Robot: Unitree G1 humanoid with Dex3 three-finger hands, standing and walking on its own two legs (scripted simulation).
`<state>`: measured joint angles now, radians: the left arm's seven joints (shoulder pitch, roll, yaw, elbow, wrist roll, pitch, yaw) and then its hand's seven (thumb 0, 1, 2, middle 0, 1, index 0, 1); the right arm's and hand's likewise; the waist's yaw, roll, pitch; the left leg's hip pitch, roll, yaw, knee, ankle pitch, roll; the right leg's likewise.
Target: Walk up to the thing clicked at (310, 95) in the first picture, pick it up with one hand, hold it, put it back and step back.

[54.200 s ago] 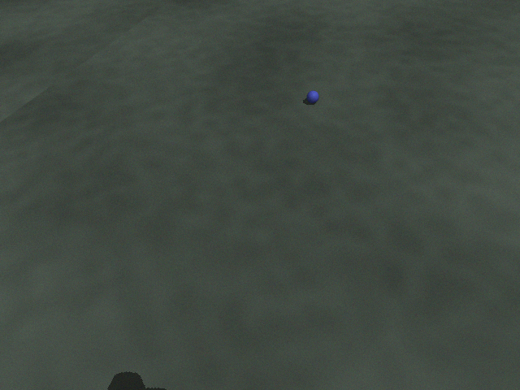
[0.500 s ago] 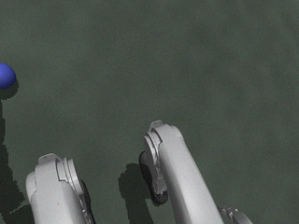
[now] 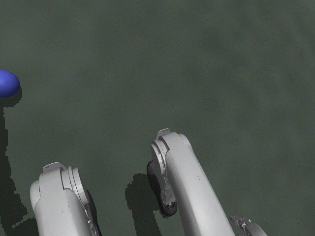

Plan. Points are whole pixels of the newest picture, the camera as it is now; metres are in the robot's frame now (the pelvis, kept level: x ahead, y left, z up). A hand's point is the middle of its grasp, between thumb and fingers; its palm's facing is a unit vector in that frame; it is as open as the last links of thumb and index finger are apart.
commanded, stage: withdraw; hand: left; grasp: from above
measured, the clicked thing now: (3, 83) +0.58 +0.30 -0.34
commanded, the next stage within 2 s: none
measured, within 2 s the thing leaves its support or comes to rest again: neither
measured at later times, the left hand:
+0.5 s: hand out of the picture +0.56 +0.32 -0.10, palm faces -0.44 -0.07 -0.89, open 11.1 cm
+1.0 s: hand out of the picture +0.56 +0.32 -0.11, palm faces -0.42 -0.06 -0.90, open 11.5 cm
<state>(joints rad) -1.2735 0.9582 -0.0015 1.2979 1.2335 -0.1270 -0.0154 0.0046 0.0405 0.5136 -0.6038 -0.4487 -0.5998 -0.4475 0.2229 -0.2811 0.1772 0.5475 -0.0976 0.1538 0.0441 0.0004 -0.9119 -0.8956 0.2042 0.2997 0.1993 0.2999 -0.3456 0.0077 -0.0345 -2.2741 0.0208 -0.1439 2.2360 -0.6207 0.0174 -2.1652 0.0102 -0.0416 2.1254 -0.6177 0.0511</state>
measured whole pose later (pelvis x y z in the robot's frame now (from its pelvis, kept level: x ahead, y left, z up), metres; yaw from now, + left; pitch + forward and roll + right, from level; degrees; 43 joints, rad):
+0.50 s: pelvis +0.00 +0.00 +0.00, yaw +0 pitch +37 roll -11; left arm -1.28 0.96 0.00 1.30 1.24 -0.12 -0.02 0.00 -0.04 0.57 -0.54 -0.53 -0.53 -0.52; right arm 0.22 -0.27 0.18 0.56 -0.10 0.14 0.05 0.00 -0.91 -0.90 0.20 0.30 0.20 0.30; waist -0.35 0.01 -0.03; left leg -2.29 0.02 -0.14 2.24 -0.61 0.02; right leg -2.18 0.01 -0.04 2.13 -0.62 0.04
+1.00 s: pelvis +0.00 +0.00 -0.01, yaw +0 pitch +37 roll -11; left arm -1.27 0.96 0.02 1.31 1.25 -0.11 0.02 0.00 -0.10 0.62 -0.48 -0.58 -0.48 -0.58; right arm 0.22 -0.28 0.18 0.55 -0.10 0.14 0.05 0.00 -0.91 -0.90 0.20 0.30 0.20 0.30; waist -0.36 0.00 -0.01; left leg -2.31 0.02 -0.15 2.27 -0.62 0.01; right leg -2.20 0.01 -0.04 2.16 -0.62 0.06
